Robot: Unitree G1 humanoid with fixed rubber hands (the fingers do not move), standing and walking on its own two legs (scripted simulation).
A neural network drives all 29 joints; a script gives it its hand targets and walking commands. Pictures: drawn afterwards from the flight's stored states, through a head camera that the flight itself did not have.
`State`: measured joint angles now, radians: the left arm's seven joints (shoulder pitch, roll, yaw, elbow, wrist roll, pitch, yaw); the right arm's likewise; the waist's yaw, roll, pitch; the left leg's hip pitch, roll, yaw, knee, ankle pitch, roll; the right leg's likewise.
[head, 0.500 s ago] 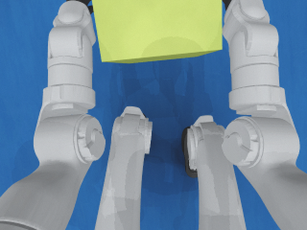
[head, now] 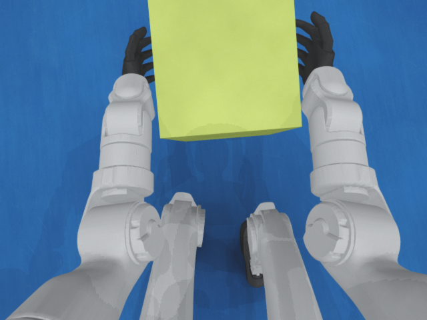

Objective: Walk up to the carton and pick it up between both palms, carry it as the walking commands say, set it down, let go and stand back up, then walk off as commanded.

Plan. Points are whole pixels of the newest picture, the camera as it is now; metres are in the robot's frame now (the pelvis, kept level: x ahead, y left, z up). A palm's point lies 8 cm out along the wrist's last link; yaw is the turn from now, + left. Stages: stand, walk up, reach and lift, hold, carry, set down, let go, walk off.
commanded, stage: reach and lift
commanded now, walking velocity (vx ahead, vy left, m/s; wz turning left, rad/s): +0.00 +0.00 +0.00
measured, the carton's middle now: (224, 80) +0.53 +0.05 -0.13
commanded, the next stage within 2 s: none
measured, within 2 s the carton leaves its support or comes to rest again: neither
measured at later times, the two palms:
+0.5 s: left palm (120, 79) +0.46 +0.19 -0.01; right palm (336, 66) +0.50 -0.09 +0.01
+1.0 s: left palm (102, 73) +0.44 +0.19 +0.06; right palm (375, 55) +0.48 -0.10 +0.09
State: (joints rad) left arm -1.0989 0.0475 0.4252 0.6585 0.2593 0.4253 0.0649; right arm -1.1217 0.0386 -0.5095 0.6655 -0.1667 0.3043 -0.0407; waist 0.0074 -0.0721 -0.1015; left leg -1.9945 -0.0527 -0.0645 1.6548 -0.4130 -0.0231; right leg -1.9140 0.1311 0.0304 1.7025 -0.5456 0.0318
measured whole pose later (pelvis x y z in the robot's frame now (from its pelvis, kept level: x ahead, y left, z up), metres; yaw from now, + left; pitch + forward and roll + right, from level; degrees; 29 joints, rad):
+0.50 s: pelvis +0.02 -0.01 +0.06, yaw +1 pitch +41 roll +0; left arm -0.92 -0.01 0.48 0.66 0.31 0.40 0.02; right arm -0.96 0.12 -0.51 0.66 -0.23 0.32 -0.04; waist 0.04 -0.06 -0.19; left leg -1.77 -0.04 -0.05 1.46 -0.40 -0.03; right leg -1.71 0.14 0.06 1.52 -0.52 0.01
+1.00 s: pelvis +0.03 +0.00 +0.12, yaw +2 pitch +35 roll -1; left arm -0.74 -0.08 0.44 0.59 0.31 0.40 0.05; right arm -0.81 0.14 -0.51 0.65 -0.27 0.29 0.01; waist 0.02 -0.04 -0.21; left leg -1.48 -0.05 -0.06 1.24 -0.36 -0.01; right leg -1.41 0.10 0.07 1.29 -0.48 0.01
